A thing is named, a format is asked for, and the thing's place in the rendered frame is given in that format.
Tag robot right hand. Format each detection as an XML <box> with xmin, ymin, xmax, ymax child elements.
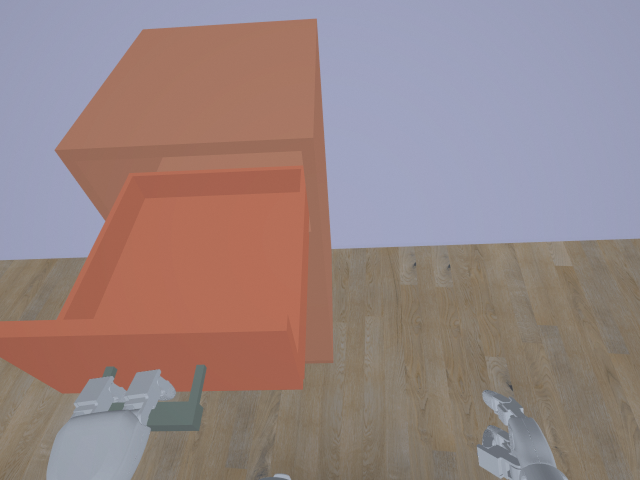
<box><xmin>477</xmin><ymin>390</ymin><xmax>557</xmax><ymax>480</ymax></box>

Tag cabinet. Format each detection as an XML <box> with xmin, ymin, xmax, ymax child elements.
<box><xmin>55</xmin><ymin>19</ymin><xmax>333</xmax><ymax>364</ymax></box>

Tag robot left hand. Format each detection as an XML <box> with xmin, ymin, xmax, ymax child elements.
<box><xmin>46</xmin><ymin>369</ymin><xmax>176</xmax><ymax>480</ymax></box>

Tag drawer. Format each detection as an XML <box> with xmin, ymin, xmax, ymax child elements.
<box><xmin>0</xmin><ymin>165</ymin><xmax>309</xmax><ymax>394</ymax></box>

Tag handle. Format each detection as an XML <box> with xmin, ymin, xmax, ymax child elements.
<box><xmin>102</xmin><ymin>365</ymin><xmax>207</xmax><ymax>431</ymax></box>

